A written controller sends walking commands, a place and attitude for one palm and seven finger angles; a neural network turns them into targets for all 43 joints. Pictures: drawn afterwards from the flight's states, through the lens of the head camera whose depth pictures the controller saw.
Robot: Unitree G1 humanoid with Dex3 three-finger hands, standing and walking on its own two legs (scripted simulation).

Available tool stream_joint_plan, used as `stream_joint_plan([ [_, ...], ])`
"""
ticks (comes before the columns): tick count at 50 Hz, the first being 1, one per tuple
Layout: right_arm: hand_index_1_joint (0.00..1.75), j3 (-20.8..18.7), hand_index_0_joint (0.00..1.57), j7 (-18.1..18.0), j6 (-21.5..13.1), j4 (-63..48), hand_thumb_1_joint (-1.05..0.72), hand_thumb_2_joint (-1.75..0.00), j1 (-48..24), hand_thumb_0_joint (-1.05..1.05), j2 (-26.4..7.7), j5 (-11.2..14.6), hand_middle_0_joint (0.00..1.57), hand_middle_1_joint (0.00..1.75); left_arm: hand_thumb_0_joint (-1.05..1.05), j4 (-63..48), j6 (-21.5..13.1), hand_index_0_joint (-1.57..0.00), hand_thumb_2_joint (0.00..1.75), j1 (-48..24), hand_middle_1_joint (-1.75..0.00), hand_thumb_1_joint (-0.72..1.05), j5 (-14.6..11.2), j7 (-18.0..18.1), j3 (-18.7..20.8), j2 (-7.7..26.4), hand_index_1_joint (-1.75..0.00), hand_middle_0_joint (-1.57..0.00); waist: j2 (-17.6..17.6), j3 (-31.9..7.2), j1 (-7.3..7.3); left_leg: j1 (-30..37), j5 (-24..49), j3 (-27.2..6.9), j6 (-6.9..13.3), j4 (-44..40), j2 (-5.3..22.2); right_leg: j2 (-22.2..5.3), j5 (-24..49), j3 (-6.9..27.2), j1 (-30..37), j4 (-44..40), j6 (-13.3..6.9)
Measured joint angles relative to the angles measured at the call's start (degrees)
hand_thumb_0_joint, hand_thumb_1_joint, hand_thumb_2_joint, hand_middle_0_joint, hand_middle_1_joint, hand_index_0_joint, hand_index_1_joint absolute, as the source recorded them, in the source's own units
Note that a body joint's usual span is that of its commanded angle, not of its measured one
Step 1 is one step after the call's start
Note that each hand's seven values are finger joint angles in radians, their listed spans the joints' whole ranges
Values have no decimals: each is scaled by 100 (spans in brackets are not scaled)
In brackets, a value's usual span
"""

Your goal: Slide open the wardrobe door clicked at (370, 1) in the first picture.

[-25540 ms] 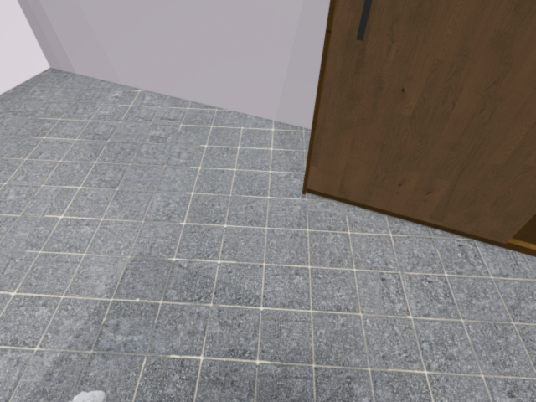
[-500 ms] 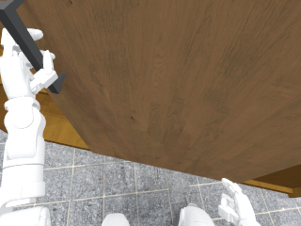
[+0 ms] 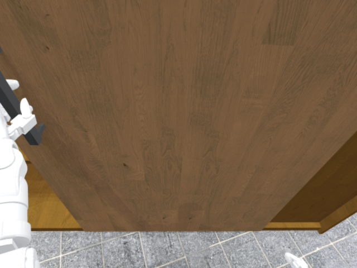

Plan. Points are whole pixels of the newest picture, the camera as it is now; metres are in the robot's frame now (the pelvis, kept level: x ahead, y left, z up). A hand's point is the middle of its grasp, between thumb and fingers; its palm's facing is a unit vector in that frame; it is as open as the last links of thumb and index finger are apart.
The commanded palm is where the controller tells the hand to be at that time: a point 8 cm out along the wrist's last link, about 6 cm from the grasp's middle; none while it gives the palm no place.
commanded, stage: stop walking and hold the door there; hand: left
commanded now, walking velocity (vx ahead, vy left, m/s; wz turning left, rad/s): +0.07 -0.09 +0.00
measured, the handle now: (17, 100) +0.40 +0.37 +0.17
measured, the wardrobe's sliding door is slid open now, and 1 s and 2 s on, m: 0.56 0.56 0.56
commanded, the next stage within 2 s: none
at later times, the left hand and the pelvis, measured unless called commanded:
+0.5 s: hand (28, 115) +0.36 +0.33 +0.16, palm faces +0.58 -0.80 -0.18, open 6.3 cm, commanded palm +0.32 +0.36 +0.14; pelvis -0.05 -0.01 +0.00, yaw -4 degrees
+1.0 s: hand (25, 118) +0.36 +0.34 +0.16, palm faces +0.46 -0.86 -0.23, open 6.0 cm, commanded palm +0.32 +0.35 +0.14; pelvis -0.05 +0.05 -0.02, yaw -2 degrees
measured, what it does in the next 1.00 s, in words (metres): steps on the spot: right foot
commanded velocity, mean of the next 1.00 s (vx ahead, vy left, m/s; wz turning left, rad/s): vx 0.03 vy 0.11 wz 0.05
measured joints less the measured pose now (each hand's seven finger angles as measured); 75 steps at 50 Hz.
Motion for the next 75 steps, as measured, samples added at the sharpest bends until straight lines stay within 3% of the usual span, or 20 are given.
stream_joint_plan([
  [6,30,265,20,56,-59,91,-90,-89,313,1,297,-53,20,30,-7,179,130,-19,80,-24,-137,71,-93,-77,2,261,-134,-43,8,-94,25,-14,320,116,-63,-397,178,69,46,-216,697,-1030,47],
  [10,30,388,20,71,-75,75,-90,-89,244,1,356,-74,20,30,-7,508,155,-19,80,-214,-135,71,-136,-127,216,565,-134,-43,-140,-72,19,-278,289,326,-118,-151,143,-44,789,-195,1230,-2217,-18],
  [14,30,302,21,16,-61,109,-90,-89,47,1,184,-24,20,30,-7,1043,163,-20,80,-507,-132,71,-153,-65,480,622,-133,-41,111,76,-109,-417,359,317,-142,-54,279,77,729,-202,1086,-2127,-89],
  [24,30,63,20,-174,6,187,-90,-89,202,1,-302,48,20,30,-6,2166,-12,-21,79,-1125,-129,72,-65,-94,285,793,-134,-38,84,-88,-174,-497,496,341,-85,-105,218,13,754,-185,905,-1959,-59],
  [34,30,62,20,-182,-3,274,-90,-89,367,1,-269,69,20,30,-6,2584,-262,-23,81,-1314,-131,70,-47,-206,208,837,-137,-39,127,-74,-128,-514,529,366,-59,-125,196,-9,788,-162,874,-1964,-34],
  [39,30,57,20,-130,57,285,-90,-89,396,1,-221,63,20,30,-6,2648,-338,-23,82,-1363,-131,70,-34,-233,145,729,-137,-40,226,-56,-111,-578,428,317,-38,26,128,-80,709,-198,862,-1859,8],
  [44,30,-45,20,-66,184,404,-90,-89,335,1,-317,39,20,30,-9,2492,-466,-28,84,-1362,-134,67,41,-339,-98,442,-138,-42,271,8,-51,-595,-15,167,-164,297,-224,-367,539,-201,902,-1634,178],
  [47,30,-99,20,-33,234,414,-90,-89,254,1,-338,25,20,30,-9,2144,-514,-31,84,-1358,-136,66,10,-357,-371,230,-138,-43,184,71,27,-524,349,290,142,210,-423,-612,374,-171,848,-1348,315],
  [49,30,-106,20,-16,242,327,-90,-89,127,1,-314,10,20,30,-10,1851,-554,-30,84,-1309,-138,66,-38,-315,-512,135,-138,-44,175,116,100,-613,255,360,424,310,-489,-653,-193,-85,567,-755,191],
  [54,30,-13,20,-25,83,148,-91,-89,-279,1,-51,29,20,30,-9,1161,-334,-25,83,-1264,-139,70,-180,-116,-743,-151,-136,-45,316,336,208,-588,467,369,571,-9,-518,-437,-851,-231,-38,1209,114],
  [57,30,89,20,13,-24,82,-91,-89,-443,1,111,35,20,30,-8,898,-172,-23,81,-1328,-140,72,-234,-75,-897,-313,-136,-45,322,389,318,-529,656,374,625,-306,-588,-364,-935,-510,98,1138,117],
  [60,30,153,20,97,-110,-21,-90,-89,-581,1,205,-12,20,30,-7,715,-51,-22,80,-1372,-140,73,-258,-89,-1006,-436,-136,-45,332,425,410,-475,835,409,649,-604,-706,-308,-985,-817,553,248,56],
  [61,30,150,20,152,-140,-81,-90,-89,-604,1,210,-36,20,30,-7,674,-13,-22,80,-1408,-140,73,-267,-104,-1045,-481,-136,-45,355,422,422,-535,854,396,544,-589,-746,-295,-899,-973,810,-337,-27],
  [63,30,191,20,296,-166,-225,-90,-89,-659,1,186,-35,20,30,-8,566,13,-22,79,-1571,-139,73,-231,-175,-1148,-486,-136,-45,167,394,538,-1246,48,209,-163,799,-911,-514,167,-1007,1129,-1477,-355],
  [65,30,219,20,372,-143,-106,-90,-89,-906,1,52,-84,20,30,-8,355,-127,-21,80,-1503,-139,73,-247,-137,-1140,-567,-135,-45,263,632,542,-1765,-784,-405,-388,2735,-870,-588,82,-902,1065,-1126,-152],
  [67,30,190,20,363,-115,0,-90,-89,-949,1,54,-80,20,30,-8,95,-230,-23,81,-1368,-140,73,-201,-214,-1147,-669,-135,-45,157,758,426,-1929,-1023,-609,-468,3476,-630,-792,-201,-891,1187,-1106,109],
  [70,30,154,20,244,-47,58,-90,-89,-874,1,70,-82,20,30,-9,-363,-399,-28,82,-1231,-140,70,-97,-356,-1238,-815,-137,-45,-235,934,297,-1644,-1149,-464,-421,2420,-194,-1327,-267,-871,1298,-1150,384],
  [72,30,110,20,143,-8,39,-90,-89,-835,1,-10,-98,20,30,-9,-747,-417,-31,83,-1162,-140,67,-39,-388,-1340,-938,-138,-45,-374,1029,191,-1199,-504,-216,-422,1100,-50,-1695,-275,-827,1185,-835,476],
  [74,30,-4,20,59,-31,-111,-90,-89,-737,1,-224,-71,20,30,-9,-1200,-337,-34,82,-1036,-140,66,-76,-322,-1483,-1126,-138,-46,-28,949,162,-788,820,-160,-354,269,296,-1620,-492,-583,680,217,401],
  [75,30,-115,20,19,-99,-88,-90,-89,-774,1,-173,-46,20,30,-9,-1374,-313,-35,81,-1068,-140,66,-106,-277,-1596,-1171,-139,-46,13,1024,127,-903,664,-188,-482,512,295,-1473,-875,-284,421,912,340],
])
